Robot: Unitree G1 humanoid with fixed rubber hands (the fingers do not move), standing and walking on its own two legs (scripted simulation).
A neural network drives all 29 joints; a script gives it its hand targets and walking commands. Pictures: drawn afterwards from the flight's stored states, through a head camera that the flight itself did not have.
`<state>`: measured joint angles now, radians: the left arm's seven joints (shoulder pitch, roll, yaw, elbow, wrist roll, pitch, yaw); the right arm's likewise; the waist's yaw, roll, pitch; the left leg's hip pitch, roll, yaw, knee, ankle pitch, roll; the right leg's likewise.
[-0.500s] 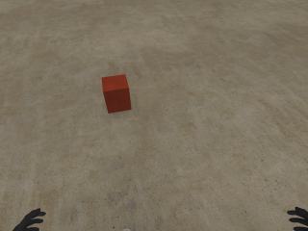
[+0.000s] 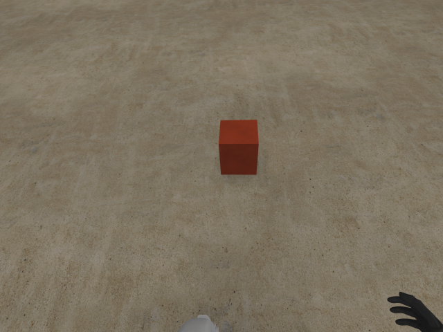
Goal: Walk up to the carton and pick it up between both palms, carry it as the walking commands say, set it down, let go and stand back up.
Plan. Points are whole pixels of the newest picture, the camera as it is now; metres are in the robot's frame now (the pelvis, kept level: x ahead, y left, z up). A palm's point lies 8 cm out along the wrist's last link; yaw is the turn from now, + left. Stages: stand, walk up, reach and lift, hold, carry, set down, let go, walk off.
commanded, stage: walk up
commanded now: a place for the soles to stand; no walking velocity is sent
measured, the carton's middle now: (238, 147) +1.19 +0.05 -0.62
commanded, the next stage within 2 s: none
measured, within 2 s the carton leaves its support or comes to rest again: neither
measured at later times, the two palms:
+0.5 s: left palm (112, 235) +0.32 +0.29 -0.05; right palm (427, 271) +0.29 -0.36 -0.08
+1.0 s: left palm (135, 172) +0.50 +0.30 -0.05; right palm (394, 187) +0.48 -0.35 -0.06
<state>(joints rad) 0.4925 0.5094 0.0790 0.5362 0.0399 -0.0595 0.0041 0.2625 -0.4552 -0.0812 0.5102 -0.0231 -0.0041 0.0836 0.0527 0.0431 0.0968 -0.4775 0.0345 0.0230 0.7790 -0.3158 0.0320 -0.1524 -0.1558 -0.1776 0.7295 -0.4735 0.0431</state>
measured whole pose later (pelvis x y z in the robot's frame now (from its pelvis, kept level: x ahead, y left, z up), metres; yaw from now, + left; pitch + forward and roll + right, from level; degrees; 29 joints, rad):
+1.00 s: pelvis +0.39 -0.01 -0.01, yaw +5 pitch -5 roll +0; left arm 0.33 0.47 0.04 0.48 0.02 -0.02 -0.05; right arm 0.43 -0.51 -0.06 0.51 -0.02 -0.04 0.01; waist -0.05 -0.01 0.11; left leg -0.22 0.05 0.03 0.80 -0.49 0.00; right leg -0.44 -0.05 -0.03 0.75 -0.32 -0.04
